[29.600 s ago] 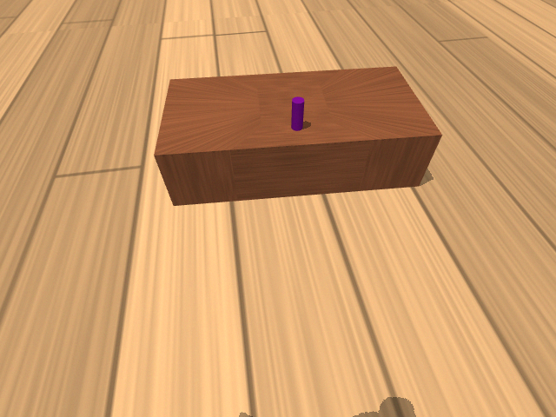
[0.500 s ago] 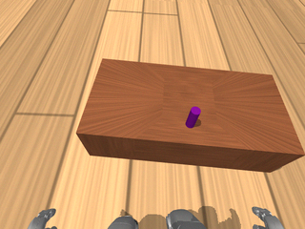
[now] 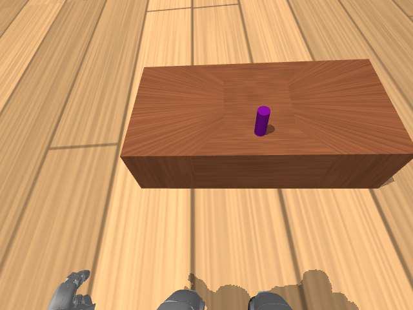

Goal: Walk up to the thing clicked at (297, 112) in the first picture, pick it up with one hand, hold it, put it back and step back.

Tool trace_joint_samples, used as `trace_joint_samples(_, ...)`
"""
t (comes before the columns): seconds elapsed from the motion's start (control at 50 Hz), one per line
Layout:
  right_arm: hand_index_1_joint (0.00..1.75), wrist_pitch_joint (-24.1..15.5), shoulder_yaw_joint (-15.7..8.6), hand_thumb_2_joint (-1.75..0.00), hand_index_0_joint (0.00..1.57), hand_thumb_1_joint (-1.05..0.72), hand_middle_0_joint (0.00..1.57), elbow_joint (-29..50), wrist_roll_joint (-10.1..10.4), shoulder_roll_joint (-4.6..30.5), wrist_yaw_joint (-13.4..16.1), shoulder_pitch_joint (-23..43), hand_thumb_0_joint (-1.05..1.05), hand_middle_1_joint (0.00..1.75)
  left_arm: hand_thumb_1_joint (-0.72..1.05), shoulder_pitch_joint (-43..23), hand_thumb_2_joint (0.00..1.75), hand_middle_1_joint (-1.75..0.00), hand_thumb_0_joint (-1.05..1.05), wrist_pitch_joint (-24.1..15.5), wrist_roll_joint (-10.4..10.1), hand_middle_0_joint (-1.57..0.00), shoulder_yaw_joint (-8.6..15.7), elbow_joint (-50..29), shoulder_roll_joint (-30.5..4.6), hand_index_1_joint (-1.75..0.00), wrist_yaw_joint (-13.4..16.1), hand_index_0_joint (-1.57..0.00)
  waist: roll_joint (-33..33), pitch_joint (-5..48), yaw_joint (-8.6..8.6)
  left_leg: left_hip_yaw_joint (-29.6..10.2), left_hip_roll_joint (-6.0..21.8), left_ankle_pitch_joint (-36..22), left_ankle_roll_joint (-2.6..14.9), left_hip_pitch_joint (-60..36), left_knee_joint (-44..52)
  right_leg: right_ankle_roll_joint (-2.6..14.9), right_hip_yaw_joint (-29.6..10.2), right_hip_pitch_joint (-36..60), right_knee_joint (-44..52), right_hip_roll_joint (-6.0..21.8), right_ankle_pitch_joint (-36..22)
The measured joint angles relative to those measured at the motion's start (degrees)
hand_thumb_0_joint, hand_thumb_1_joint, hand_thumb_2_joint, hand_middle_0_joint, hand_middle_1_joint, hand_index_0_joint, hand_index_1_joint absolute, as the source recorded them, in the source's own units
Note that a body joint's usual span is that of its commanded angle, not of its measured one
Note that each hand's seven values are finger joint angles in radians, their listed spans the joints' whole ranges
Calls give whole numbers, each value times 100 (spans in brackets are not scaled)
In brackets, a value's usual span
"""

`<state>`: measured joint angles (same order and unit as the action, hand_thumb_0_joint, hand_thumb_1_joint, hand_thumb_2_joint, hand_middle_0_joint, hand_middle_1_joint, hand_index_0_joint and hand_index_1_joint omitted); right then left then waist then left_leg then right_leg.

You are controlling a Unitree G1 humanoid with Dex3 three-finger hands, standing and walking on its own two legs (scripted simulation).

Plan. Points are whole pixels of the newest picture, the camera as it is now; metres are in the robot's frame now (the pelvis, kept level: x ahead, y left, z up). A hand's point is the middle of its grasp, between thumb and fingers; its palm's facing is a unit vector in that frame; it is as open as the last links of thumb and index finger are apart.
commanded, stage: step back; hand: right
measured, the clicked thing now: (261, 121) +0.82 -0.18 -0.36
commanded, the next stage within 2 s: stand in 1.98 s
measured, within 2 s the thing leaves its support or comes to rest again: neither
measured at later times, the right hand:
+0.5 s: hand out of the picture -0.03 -0.26 -0.15, palm faces +0.02 +0.91 -0.40, open 7.4 cm
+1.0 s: hand out of the picture -0.23 -0.23 -0.13, palm faces -0.05 +0.90 -0.44, open 7.4 cm
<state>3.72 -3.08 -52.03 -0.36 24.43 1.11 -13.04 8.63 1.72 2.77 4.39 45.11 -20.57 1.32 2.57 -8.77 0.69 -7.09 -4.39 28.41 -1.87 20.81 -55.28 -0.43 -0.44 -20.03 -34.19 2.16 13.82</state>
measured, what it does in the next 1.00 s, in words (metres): walks backwards: left foot, then right foot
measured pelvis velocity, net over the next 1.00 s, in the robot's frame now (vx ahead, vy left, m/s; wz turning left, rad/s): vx -0.30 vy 0.03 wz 0.00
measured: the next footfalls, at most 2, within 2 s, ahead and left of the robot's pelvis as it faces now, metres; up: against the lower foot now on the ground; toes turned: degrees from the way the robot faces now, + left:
left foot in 0.08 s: -0.02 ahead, +0.13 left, +0.00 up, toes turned -1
right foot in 0.46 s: -0.15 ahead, -0.11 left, +0.00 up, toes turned -1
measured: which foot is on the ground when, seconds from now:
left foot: up 0.00-0.06, down 0.08-0.50, up 0.52-0.76, down 0.78-1.00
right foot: down 0.00-0.10, up 0.12-0.44, down 0.46-0.80, up 0.82-1.00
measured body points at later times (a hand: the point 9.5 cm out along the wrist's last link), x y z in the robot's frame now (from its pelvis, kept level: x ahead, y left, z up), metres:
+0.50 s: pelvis -0.17 +0.01 -0.01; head -0.10 +0.01 +0.43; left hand -0.06 +0.32 -0.13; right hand -0.03 -0.31 -0.12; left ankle -0.06 +0.12 -0.73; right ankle -0.19 -0.11 -0.73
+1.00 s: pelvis -0.30 +0.03 +0.00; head -0.26 +0.06 +0.45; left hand -0.20 +0.34 -0.13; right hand -0.23 -0.28 -0.10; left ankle -0.29 +0.15 -0.73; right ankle -0.32 -0.12 -0.68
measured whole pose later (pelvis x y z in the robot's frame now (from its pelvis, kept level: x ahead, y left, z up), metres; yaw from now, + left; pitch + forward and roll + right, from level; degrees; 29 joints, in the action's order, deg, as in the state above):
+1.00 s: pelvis -0.30 +0.03 +0.00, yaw +0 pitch -1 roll +0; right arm -0.7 -1.5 -52.8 -2.7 19.4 1.1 -12.7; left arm 9.3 4.5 1.7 4.1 49.3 -23.0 -0.9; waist -4.1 -6.1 -0.3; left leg -0.7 -0.3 17.7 0.8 14.5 -33.4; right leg 0.5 -7.0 -23.0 -56.5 -2.5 25.3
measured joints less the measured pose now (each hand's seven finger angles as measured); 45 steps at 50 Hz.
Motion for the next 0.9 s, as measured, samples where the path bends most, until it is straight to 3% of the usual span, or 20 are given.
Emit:
trace_joint_samples(0.06,30,-49,17,-90,20,-91,20,-35,-46,-55,-4,-44,0,30,90,-323,90,-30,1,5,-59,-20,-22,-193,-101,-30,23,-21,-117,-151,77,324,233,-226,99,-563,1377,-82,154,-273,-324,106,1)
trace_joint_samples(0.1,30,-102,12,-90,20,-91,20,-87,-85,-228,-13,58,0,30,90,-521,90,-30,1,68,-115,-20,-22,-206,-242,-30,19,-21,-505,-337,37,534,67,-671,251,-754,1803,-104,-1,-421,-611,304,15)
trace_joint_samples(0.12,30,-111,32,-90,20,-91,20,-72,-115,-308,-40,91,0,30,90,-552,90,-30,1,112,-146,-20,-15,-172,-275,-30,24,-20,-647,-369,-11,625,27,-703,302,-751,1790,-36,-163,-495,-797,261,220)
trace_joint_samples(0.18,30,-139,102,-90,20,-91,20,34,-182,-374,-118,100,0,30,90,-499,90,-30,1,238,-173,-20,-34,35,-204,-30,55,-20,-505,-213,152,465,257,-822,385,-579,1767,51,-511,-726,-2163,-430,1567)
trace_joint_samples(0.22,30,-148,131,-90,20,-91,20,84,-205,-418,-94,130,0,30,90,-418,90,-30,1,258,-224,-20,-48,107,-193,-30,35,-20,-495,-85,145,452,353,-1038,384,-533,1998,107,-718,-808,-3029,-751,1617)
trace_joint_samples(0.26,30,-161,143,-90,20,-90,20,150,-187,-421,-70,221,0,30,90,-305,90,-30,1,225,-238,-20,-54,113,-191,-30,15,-20,-511,-5,57,527,415,-1224,379,-449,2167,104,-798,-773,-3482,-870,1511)
trace_joint_samples(0.32,30,-193,115,-90,20,-90,20,305,-149,-384,-36,441,0,30,90,-163,90,-30,1,170,-195,-20,-55,143,-181,-30,17,-20,-499,-50,-47,638,473,-1411,388,-285,2219,-31,-752,-428,-3196,-788,1487)
trace_joint_samples(0.38,30,-220,98,-90,20,-90,20,492,-130,-345,-14,681,0,30,90,-51,90,-30,1,135,-166,-20,-68,217,-194,-30,9,-20,-490,-156,-117,787,513,-1527,386,-67,2106,-127,-596,1,-2202,-565,1498)
trace_joint_samples(0.46,30,-154,100,-90,20,-90,20,625,-98,-228,-51,934,0,30,90,76,90,-30,1,56,-125,-20,-91,355,-162,-30,-35,-20,-359,-224,-198,966,620,-1554,308,324,1679,-19,-265,629,-404,-342,909)
trace_joint_samples(0.5,30,-75,58,-90,20,-90,20,545,-59,-110,-55,1022,0,30,90,76,90,-30,1,35,-71,-20,-111,484,17,-30,-64,-20,73,-307,-131,753,821,-1591,295,430,1505,57,-74,700,-248,-572,716)
trace_joint_samples(0.52,30,-36,43,-90,20,-91,20,497,-41,-111,-40,982,0,30,90,140,90,-30,1,36,-55,-20,-132,485,52,-30,-107,-20,138,-237,-112,597,724,-1198,290,531,1343,84,-23,640,-282,-567,682)
trace_joint_samples(0.56,30,28,41,-90,20,-91,20,395,-18,-196,-11,843,0,30,90,271,90,-30,1,53,-26,-20,-150,463,20,-30,-153,-20,-44,-65,-250,388,303,-266,234,739,474,137,-161,456,-380,-384,627)
trace_joint_samples(0.62,30,21,77,-90,20,-91,20,308,22,-212,-39,612,0,30,90,354,90,-30,1,94,-13,-20,-116,456,-8,-30,-117,-21,-209,92,-300,95,-128,-82,210,785,-660,127,-277,321,-179,-163,360)
trace_joint_samples(0.66,30,-24,84,-90,20,-91,20,268,23,-178,-20,442,0,30,90,299,90,-30,1,126,7,-20,-74,403,-26,-30,-93,-21,-213,170,-259,8,-196,-85,156,645,-900,105,-231,168,-97,-82,209)
trace_joint_samples(0.74,30,-113,100,-90,20,-91,20,191,-26,-147,24,194,0,30,90,21,90,-30,1,152,63,-20,-31,143,-136,-30,-40,-21,-194,107,-116,248,118,20,89,-119,364,5,-5,-193,-189,16,28)
trace_joint_samples(0.78,30,-198,91,-90,20,-91,20,127,-79,-159,26,81,0,30,90,-173,90,-30,1,155,38,-20,-20,8,-206,-30,-46,-21,-221,24,-42,445,277,-394,111,-633,1582,-46,149,-405,-462,95,62)
trace_joint_samples(0.82,30,-241,81,-90,20,-91,20,-50,-159,-383,38,128,0,30,90,-349,90,-30,1,185,-13,-20,20,-30,-361,-30,-50,-20,-699,-203,-139,679,7,-599,260,-823,1895,26,-131,-573,-872,309,234)
trace_joint_samples(0.84,30,-243,109,-90,20,-91,20,-91,-204,-461,12,107,0,30,90,-340,90,-30,1,206,-38,-20,32,-8,-378,-30,-43,-20,-816,-203,-195,755,-20,-644,296,-818,1881,77,-297,-653,-1117,212,628)
trace_joint_samples(0.86,30,-244,143,-90,20,-91,20,-103,-221,-490,-21,63,0,30,90,-296,90,-30,1,235,-46,-20,24,51,-349,-30,-34,-20,-790,-134,-162,726,46,-667,321,-763,1833,80,-350,-712,-1414,27,1073)
trace_joint_samples(0.9,30,-290,173,-90,20,-91,20,-121,-240,-516,-34,-22,0,30,90,-223,90,-30,1,305,-53,-20,-22,222,-284,-30,-72,-20,-656,13,-27,559,210,-774,338,-704,1874,93,-435,-734,-2070,-325,1431)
